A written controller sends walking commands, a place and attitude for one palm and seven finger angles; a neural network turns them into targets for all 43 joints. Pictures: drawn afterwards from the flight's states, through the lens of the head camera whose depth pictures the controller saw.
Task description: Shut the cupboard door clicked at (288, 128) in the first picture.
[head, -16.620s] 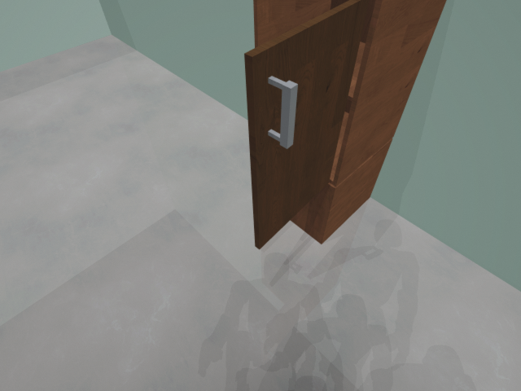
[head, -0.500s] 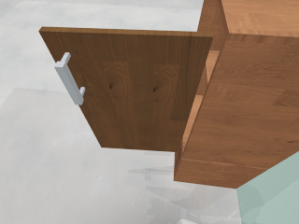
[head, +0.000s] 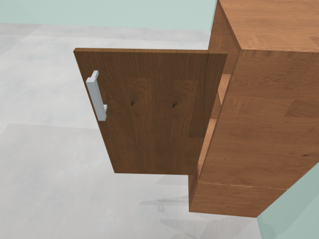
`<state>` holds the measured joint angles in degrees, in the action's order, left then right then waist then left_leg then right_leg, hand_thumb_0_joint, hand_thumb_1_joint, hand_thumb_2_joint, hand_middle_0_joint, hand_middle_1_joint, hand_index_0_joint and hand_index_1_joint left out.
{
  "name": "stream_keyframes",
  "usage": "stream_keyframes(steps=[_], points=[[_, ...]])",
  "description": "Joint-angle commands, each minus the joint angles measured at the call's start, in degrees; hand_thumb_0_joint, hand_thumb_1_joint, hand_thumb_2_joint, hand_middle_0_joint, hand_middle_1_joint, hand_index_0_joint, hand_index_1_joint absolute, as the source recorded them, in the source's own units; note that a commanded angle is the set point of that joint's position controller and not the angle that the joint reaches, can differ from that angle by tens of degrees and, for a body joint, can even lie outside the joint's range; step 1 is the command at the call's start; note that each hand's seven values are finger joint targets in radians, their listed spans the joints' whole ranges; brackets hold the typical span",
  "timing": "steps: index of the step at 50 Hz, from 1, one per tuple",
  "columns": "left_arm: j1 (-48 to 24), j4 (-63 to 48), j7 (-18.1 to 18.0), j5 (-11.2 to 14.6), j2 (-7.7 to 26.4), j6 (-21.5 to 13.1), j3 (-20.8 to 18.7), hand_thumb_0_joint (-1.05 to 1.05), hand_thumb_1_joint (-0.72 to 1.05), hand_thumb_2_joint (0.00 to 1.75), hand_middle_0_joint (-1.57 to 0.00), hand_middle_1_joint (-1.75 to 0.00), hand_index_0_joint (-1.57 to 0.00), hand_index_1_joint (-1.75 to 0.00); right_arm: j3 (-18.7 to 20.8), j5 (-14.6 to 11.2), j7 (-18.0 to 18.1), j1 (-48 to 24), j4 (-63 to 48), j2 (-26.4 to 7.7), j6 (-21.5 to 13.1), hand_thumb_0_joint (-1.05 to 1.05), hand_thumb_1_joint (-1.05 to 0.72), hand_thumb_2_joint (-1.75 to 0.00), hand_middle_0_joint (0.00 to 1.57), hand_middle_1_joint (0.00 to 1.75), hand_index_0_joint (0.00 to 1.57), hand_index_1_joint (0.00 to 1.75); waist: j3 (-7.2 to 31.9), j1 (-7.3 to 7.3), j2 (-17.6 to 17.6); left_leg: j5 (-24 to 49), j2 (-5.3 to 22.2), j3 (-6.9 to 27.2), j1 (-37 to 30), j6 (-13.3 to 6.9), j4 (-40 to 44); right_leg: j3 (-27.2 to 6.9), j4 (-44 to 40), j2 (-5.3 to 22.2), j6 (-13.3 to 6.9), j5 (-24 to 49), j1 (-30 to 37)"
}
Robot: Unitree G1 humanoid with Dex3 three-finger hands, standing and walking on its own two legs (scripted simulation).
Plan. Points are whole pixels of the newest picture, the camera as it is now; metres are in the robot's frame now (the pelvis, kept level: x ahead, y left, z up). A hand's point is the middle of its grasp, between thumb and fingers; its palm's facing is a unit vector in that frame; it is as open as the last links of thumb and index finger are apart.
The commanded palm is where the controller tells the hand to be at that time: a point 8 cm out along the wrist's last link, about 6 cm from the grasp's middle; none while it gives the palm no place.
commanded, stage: come to a stop and stand still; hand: left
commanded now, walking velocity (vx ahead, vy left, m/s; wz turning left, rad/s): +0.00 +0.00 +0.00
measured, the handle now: (99, 96) +0.43 +0.20 +0.14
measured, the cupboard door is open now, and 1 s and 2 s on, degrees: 93 93 93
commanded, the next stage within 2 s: look again from close up in 0.62 s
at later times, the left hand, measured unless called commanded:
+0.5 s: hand out of the picture +0.05 +0.18 -0.16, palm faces -0.01 -0.98 -0.22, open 7.4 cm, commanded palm none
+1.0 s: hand out of the picture +0.05 +0.17 -0.16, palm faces +0.00 -0.97 -0.22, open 7.4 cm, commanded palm none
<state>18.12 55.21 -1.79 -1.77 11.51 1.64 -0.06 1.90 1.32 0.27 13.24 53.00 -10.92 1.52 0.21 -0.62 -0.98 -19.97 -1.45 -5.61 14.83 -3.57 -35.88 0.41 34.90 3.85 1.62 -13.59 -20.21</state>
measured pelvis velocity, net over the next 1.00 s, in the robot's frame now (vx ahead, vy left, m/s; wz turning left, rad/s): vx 0.03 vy -0.01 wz -0.01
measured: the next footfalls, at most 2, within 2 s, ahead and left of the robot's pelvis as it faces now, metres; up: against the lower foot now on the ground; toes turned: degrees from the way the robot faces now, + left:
none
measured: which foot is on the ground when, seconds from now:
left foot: down 0.00-1.00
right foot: down 0.00-1.00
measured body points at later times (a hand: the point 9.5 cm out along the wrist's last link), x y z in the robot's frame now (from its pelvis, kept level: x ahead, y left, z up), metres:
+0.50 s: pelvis +0.02 +0.00 +0.01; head +0.04 +0.00 +0.46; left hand +0.05 +0.23 -0.14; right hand +0.06 -0.24 -0.15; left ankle +0.00 +0.08 -0.72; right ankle +0.06 -0.15 -0.72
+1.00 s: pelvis +0.03 -0.01 +0.01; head +0.04 -0.02 +0.46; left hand +0.05 +0.22 -0.14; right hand +0.04 -0.24 -0.15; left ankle +0.00 +0.08 -0.72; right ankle +0.06 -0.15 -0.72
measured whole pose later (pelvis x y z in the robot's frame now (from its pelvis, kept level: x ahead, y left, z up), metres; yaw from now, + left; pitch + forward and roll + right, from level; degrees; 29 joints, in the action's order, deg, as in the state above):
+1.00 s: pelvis +0.03 -0.01 +0.01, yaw -1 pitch -2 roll +1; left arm 14.9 61.5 -2.4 -0.7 9.7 -0.3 0.8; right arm 0.3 0.3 0.9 13.5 65.3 -9.3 -0.7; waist -3.1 0.0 0.1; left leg -16.5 -1.5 -5.8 6.6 -2.3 -24.5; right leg -0.3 27.5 3.0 1.9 -11.9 -13.9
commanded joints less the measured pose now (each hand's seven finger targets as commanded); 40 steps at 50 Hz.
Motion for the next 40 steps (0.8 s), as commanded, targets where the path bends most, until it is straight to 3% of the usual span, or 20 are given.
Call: stream_keyframes(steps=[1,4,8,11,16,32,40], points=[[-0.05,-4.08,-0.51,0.23,5.45,-1.44,-1.15,0.00,0.90,0.90,-0.20,-0.30,-0.20,-0.30,1.34,0.22,0.29,-0.81,-4.37,-8.07,-1.75,0.00,-0.90,-0.90,0.20,0.30,0.20,0.30,-5.59,0.97,-1.21,-11.40,8.21,11.89,8.19,0.10,18.09,-0.45,-4.76,-0.48,-2.73,-6.16,-0.91],[1.70,-2.98,-0.37,0.41,5.24,-2.02,-0.79,0.00,0.90,0.90,-0.20,-0.30,-0.20,-0.30,1.05,0.09,0.31,-1.35,-3.68,-8.08,-2.24,0.00,-0.90,-0.90,0.20,0.30,0.20,0.30,-2.32,0.13,-1.94,-6.14,8.39,11.50,5.50,-0.16,18.14,-0.93,-4.83,-0.06,-2.58,-1.02,3.01],[1.24,-2.08,-0.54,0.71,5.97,-2.51,-0.86,0.00,0.90,0.90,-0.20,-0.30,-0.20,-0.30,0.96,-0.20,0.54,0.01,-1.91,-8.23,-2.72,0.00,-0.90,-0.90,0.20,0.30,0.20,0.30,-1.50,1.08,1.99,2.56,7.76,10.47,1.12,0.40,16.34,-2.62,-6.07,1.27,-2.84,2.92,2.51],[1.60,-1.26,-0.69,0.85,5.75,-2.54,-0.66,0.00,0.90,0.90,-0.20,-0.30,-0.20,-0.30,0.53,-0.21,0.61,0.36,-0.28,-7.60,-2.97,0.00,-0.90,-0.90,0.20,0.30,0.20,0.30,-0.92,0.95,1.52,10.00,7.61,9.22,-1.33,0.69,15.28,-2.75,-6.04,1.72,-2.67,6.09,3.38],[1.70,0.08,-0.94,1.00,5.82,-2.48,-0.52,0.00,0.90,0.90,-0.20,-0.30,-0.20,-0.30,0.11,-0.35,0.80,0.65,2.22,-7.09,-3.16,0.00,-0.90,-0.90,0.20,0.30,0.20,0.30,-0.94,0.77,1.17,16.42,7.23,8.04,-3.32,1.16,14.33,-2.95,-6.23,2.36,-2.54,9.28,4.83],[-1.02,1.94,-1.08,1.07,5.53,-2.50,-0.45,0.00,0.90,0.90,-0.20,-0.30,-0.20,-0.30,-0.52,-0.61,0.86,0.94,7.58,-5.29,-2.89,0.00,-0.90,-0.90,0.20,0.30,0.20,0.30,-3.17,0.69,1.39,12.06,6.86,6.87,-3.63,1.89,15.94,-4.31,-9.75,3.10,-2.66,9.30,6.56],[-1.07,2.71,-1.06,1.14,5.20,-2.71,-0.42,0.00,0.90,0.90,-0.20,-0.30,-0.20,-0.30,-0.65,-0.71,0.91,2.07,9.36,-5.01,-3.05,0.00,-0.90,-0.90,0.20,0.30,0.20,0.30,-1.31,0.77,1.67,14.42,7.25,6.42,-5.75,1.95,16.32,-4.01,-10.10,3.20,-2.69,11.33,7.90]])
